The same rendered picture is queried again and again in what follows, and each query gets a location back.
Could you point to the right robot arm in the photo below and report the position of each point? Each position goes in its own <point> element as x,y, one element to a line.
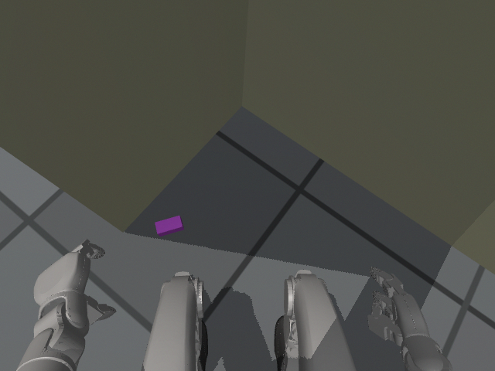
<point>421,353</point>

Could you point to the left robot arm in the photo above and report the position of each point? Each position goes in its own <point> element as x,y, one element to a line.
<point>59,334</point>

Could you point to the left robot hand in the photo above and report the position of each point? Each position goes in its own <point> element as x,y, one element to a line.
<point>70,273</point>

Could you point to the small box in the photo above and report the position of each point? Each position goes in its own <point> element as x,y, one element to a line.
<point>168,226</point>

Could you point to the right robot hand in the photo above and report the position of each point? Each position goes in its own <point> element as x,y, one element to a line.
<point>403,318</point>

